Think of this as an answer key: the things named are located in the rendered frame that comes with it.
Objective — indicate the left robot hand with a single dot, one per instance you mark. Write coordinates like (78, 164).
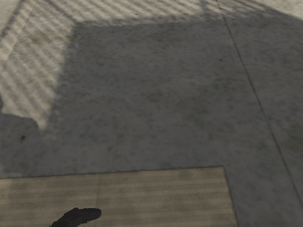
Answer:
(76, 217)

